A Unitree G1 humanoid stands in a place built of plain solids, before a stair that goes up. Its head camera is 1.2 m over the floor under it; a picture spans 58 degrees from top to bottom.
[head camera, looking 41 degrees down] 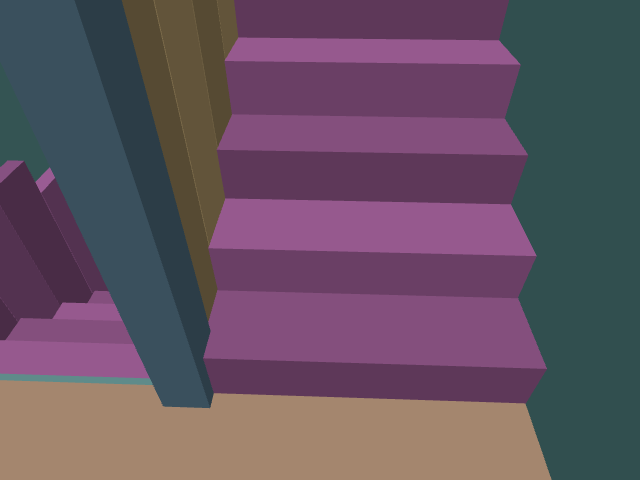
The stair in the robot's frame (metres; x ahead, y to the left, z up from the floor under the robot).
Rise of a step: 0.18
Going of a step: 0.25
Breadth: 0.94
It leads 2 degrees to the right of straight ahead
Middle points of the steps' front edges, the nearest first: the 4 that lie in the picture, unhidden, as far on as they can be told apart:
0.66 -0.14 0.18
0.91 -0.15 0.36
1.16 -0.15 0.54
1.40 -0.16 0.72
